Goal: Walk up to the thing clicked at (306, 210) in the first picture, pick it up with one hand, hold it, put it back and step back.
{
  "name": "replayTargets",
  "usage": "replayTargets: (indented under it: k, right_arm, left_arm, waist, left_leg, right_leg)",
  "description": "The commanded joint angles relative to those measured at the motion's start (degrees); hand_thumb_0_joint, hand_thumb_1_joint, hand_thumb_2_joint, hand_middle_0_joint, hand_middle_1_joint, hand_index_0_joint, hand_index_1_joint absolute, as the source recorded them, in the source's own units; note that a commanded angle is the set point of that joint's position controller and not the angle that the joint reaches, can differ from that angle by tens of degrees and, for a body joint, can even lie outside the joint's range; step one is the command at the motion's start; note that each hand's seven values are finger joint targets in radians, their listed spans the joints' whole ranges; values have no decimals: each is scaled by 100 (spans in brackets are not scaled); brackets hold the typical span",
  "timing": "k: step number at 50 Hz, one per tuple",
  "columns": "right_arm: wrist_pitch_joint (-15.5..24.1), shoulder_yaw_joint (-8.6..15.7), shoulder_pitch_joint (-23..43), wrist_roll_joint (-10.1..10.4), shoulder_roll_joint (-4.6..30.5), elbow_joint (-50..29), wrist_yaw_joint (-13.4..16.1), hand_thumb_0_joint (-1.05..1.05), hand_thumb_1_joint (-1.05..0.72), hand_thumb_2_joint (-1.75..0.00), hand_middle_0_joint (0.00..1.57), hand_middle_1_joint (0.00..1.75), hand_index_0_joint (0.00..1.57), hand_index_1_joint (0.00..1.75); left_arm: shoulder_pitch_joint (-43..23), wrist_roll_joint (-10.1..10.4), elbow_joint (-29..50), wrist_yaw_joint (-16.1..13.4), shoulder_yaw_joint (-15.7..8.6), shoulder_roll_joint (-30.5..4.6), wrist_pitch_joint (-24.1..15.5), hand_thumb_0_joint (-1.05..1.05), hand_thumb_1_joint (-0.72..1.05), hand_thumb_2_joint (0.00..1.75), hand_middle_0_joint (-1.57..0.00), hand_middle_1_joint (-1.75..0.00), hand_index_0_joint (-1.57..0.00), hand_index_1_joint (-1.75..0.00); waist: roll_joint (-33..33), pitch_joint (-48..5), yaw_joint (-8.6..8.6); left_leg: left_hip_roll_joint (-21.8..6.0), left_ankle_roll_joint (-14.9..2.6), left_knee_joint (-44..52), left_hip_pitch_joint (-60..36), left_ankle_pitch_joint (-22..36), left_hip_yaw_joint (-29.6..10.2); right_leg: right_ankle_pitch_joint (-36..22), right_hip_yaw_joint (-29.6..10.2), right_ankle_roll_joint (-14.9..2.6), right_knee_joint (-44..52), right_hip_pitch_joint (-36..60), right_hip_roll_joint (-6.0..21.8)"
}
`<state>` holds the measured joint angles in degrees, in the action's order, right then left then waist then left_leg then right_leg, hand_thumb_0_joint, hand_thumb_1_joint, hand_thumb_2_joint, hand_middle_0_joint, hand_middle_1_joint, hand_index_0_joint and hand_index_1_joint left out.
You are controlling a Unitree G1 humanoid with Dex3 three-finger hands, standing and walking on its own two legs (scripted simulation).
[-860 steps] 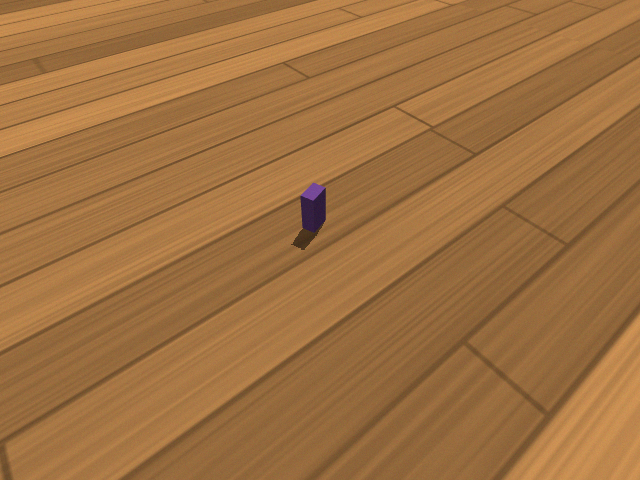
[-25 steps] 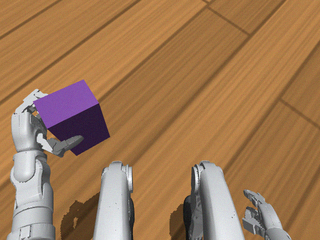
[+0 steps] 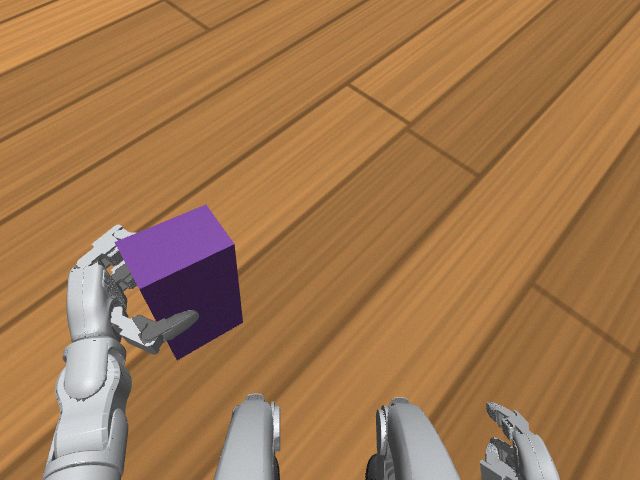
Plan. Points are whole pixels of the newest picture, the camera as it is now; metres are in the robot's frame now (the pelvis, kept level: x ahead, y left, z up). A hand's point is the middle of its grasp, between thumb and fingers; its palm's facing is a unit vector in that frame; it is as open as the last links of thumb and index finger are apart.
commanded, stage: lift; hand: left
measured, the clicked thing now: (190, 289) +0.35 +0.18 +0.00
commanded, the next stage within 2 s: hold in 1.08 s
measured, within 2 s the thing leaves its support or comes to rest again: neither
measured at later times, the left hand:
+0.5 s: hand (147, 247) +0.35 +0.20 +0.10, palm faces +0.20 -0.98 -0.04, open 10.4 cm
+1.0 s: hand (151, 219) +0.36 +0.18 +0.14, palm faces +0.21 -0.98 -0.02, open 10.4 cm
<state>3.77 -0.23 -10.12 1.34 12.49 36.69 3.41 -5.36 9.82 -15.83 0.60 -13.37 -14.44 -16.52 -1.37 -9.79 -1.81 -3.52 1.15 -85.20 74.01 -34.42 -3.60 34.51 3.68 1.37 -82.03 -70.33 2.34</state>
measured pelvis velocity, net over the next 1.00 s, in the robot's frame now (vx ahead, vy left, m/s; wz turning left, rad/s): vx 0.04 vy -0.01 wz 0.02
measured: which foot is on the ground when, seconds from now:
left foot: down 0.00-1.00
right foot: down 0.00-1.00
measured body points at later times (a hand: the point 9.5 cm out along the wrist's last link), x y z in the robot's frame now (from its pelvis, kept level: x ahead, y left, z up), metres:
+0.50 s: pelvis +0.02 +0.00 +0.07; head +0.10 +0.01 +0.52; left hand +0.34 +0.25 +0.11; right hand +0.16 -0.24 -0.04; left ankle +0.05 +0.13 -0.58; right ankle +0.04 -0.14 -0.58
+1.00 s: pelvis +0.04 -0.01 +0.10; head +0.10 +0.00 +0.55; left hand +0.34 +0.23 +0.14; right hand +0.16 -0.25 -0.01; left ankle +0.05 +0.13 -0.58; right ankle +0.04 -0.14 -0.58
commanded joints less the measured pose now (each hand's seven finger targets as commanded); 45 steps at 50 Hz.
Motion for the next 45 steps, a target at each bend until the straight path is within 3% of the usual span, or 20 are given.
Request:
replayTargets:
  k: [1, 3, 6, 8, 9, 12, 13, 15, 19, 20, 22, 27, 28, 29, 30, 35, 37, 40, 42, 45]
  right_arm:
    - [239, 330, -267, -15, 831, -531, 31, 0, -90, -89, 20, 30, 20, 30]
    - [249, 328, -305, -36, 830, -514, 7, 0, -89, -89, 20, 30, 20, 30]
    - [246, 313, -287, -40, 841, -537, -11, 0, -90, -89, 20, 30, 20, 30]
    - [239, 312, -329, -46, 847, -526, -24, 0, -90, -89, 20, 30, 20, 30]
    - [234, 297, -299, -57, 828, -536, -29, 0, -90, -89, 20, 30, 20, 30]
    - [232, 307, -338, -85, 822, -506, -25, 0, -90, -90, 20, 30, 20, 30]
    - [232, 287, -308, -103, 788, -539, -37, 0, -91, -90, 20, 30, 20, 30]
    - [189, 292, -352, -105, 796, -522, -28, 0, -91, -90, 20, 30, 20, 30]
    - [162, 276, -371, -134, 776, -523, -11, 0, -91, -90, 20, 30, 20, 30]
    - [152, 288, -366, -138, 780, -490, -4, 0, -91, -90, 20, 30, 20, 30]
    - [132, 266, -370, -151, 746, -484, 8, 0, -91, -90, 20, 30, 20, 30]
    - [124, 268, -294, -150, 752, -456, 19, 0, -90, -90, 20, 30, 20, 30]
    - [120, 259, -325, -159, 732, -464, 16, 0, -91, -90, 20, 30, 20, 30]
    - [108, 272, -316, -164, 756, -438, 18, 0, -91, -90, 20, 30, 20, 30]
    - [105, 268, -336, -166, 739, -441, 19, 0, -91, -90, 20, 30, 20, 30]
    - [76, 264, -293, -183, 690, -414, 22, 0, -91, -90, 20, 30, 20, 30]
    - [56, 291, -367, -197, 696, -381, 4, 0, -91, -90, 20, 30, 20, 30]
    - [7, 301, -375, -206, 713, -363, 9, 0, -90, -90, 20, 30, 20, 30]
    - [-6, 319, -362, -201, 721, -368, 10, 0, -90, -90, 20, 30, 20, 30]
    - [-26, 309, -351, -213, 690, -345, 0, 0, -90, -90, 20, 30, 20, 30]
  left_arm:
    - [-1644, 211, 1509, -4, -249, -772, -654, 0, 1, 130, -127, -147, -131, -146]
    - [-1629, 138, 1474, -29, -308, -854, -692, 0, 4, 128, -126, -146, -130, -145]
    - [-1603, 166, 1386, -7, -162, -660, -726, 0, 2, 129, -128, -146, -131, -146]
    - [-1545, 191, 1366, -5, -241, -695, -758, 0, 1, 128, -127, -145, -130, -144]
    - [-1565, 179, 1449, 5, -137, -648, -774, 0, -1, 126, -126, -144, -129, -143]
    - [-1581, 115, 1260, -45, -184, -668, -785, 0, -2, 126, -127, -144, -130, -144]
    - [-1793, 108, 1506, -41, -54, -617, -836, 0, -6, 125, -127, -143, -130, -143]
    - [-1614, 127, 1313, -90, -211, -644, -842, 0, -5, 125, -125, -143, -128, -143]
    - [-1750, 121, 1398, -91, -6, -506, -878, 0, -3, 126, -125, -143, -127, -143]
    - [-1805, 110, 1398, -102, -125, -634, -897, 0, -5, 125, -124, -142, -127, -142]
    - [-1717, 79, 1251, -93, 50, -475, -878, 0, -4, 125, -122, -141, -125, -141]
    - [-1782, 109, 1210, -121, -13, -448, -905, 0, -3, 125, -121, -140, -124, -140]
    - [-1864, 98, 1295, -122, 65, -403, -920, 0, -4, 124, -122, -139, -124, -140]
    - [-1822, 101, 1235, -145, -60, -493, -927, 0, -6, 124, -121, -139, -123, -140]
    - [-1806, 94, 1178, -142, 32, -390, -913, 0, -4, 124, -121, -139, -123, -139]
    - [-1797, 97, 1135, -110, 25, -385, -951, 0, -6, 124, -121, -139, -123, -140]
    - [-1719, 97, 1114, -149, -102, -430, -970, 0, -8, 124, -120, -139, -122, -140]
    - [-1629, 77, 937, -153, 30, -278, -934, 0, -5, 126, -120, -140, -122, -140]
    - [-1782, 76, 1069, -145, -52, -409, -984, 0, -7, 124, -120, -138, -122, -139]
    - [-1778, 76, 1051, -138, -82, -393, -1008, 0, -7, 125, -120, -139, -122, -140]
  waist:
    - [-503, -2128, -84]
    - [-564, -2117, 6]
    - [-502, -2027, -10]
    - [-537, -2012, 63]
    - [-522, -1945, 69]
    - [-398, -1898, 31]
    - [-491, -1884, 8]
    - [-345, -1818, 58]
    - [-294, -1853, 1]
    - [-329, -1812, 25]
    - [-267, -1737, -28]
    - [-266, -1547, 49]
    - [-280, -1592, 24]
    - [-341, -1573, 53]
    - [-291, -1510, 32]
    - [-162, -1372, 44]
    - [-194, -1487, 61]
    - [-68, -1455, -12]
    - [-83, -1452, 15]
    - [-181, -1406, 28]
  left_leg:
    - [205, -126, 1710, -2425, 1186, 19]
    - [195, -92, 1916, -2657, 1345, -11]
    - [176, -73, 2193, -3024, 1529, -30]
    - [171, -52, 2327, -3198, 1722, -37]
    - [175, -54, 2389, -3270, 1740, -11]
    - [190, -85, 2507, -3327, 1819, 65]
    - [201, -81, 2603, -3412, 1731, 82]
    - [196, -82, 2723, -3503, 1758, 78]
    - [213, -84, 2850, -3716, 2041, 123]
    - [220, -89, 2883, -3767, 2052, 156]
    - [228, -98, 2949, -3811, 2072, 191]
    - [222, -79, 3233, -4041, 1925, 206]
    - [220, -70, 3268, -4123, 1999, 210]
    - [206, -58, 3333, -4226, 2072, 187]
    - [201, -51, 3373, -4293, 2119, 188]
    - [248, -102, 3408, -4218, 2251, 308]
    - [235, -81, 3478, -4353, 2380, 291]
    - [227, -94, 3489, -4427, 2652, 324]
    - [249, -114, 3496, -4392, 2622, 376]
    - [239, -91, 3616, -4527, 2553, 349]
  right_leg:
    - [-1412, -100, -244, 1548, 1443, -251]
    - [-1516, -57, -260, 1627, 1597, -245]
    - [-1664, -14, -257, 1839, 1814, -254]
    - [-1790, -1, -262, 1939, 1972, -253]
    - [-1814, 3, -253, 2012, 2065, -262]
    - [-1967, -29, -234, 2227, 2365, -251]
    - [-1909, -32, -232, 2307, 2402, -251]
    - [-1913, -11, -230, 2392, 2557, -260]
    - [-2200, -39, -215, 2590, 2893, -267]
    - [-2229, -59, -208, 2656, 2964, -261]
    - [-2304, -89, -196, 2792, 3069, -253]
    - [-2149, -77, -195, 3002, 3229, -253]
    - [-2218, -76, -198, 3025, 3328, -257]
    - [-2244, -38, -208, 3034, 3304, -275]
    - [-2270, -26, -209, 3055, 3346, -279]
    - [-2554, -127, -152, 3306, 3749, -239]
    - [-2627, -94, -167, 3310, 3864, -258]
    - [-2961, -109, -145, 3364, 4001, -261]
    - [-3042, -166, -119, 3453, 4133, -229]
    - [-2871, -125, -144, 3493, 4115, -246]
